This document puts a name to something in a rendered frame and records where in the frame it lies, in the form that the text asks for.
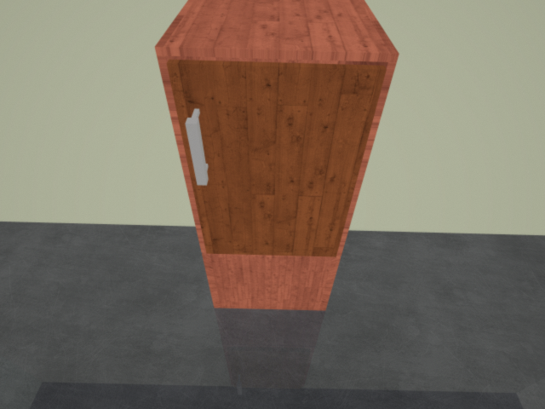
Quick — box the cupboard door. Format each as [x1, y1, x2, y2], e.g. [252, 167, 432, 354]
[167, 60, 387, 256]

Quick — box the handle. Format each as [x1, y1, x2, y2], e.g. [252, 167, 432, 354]
[185, 108, 209, 186]

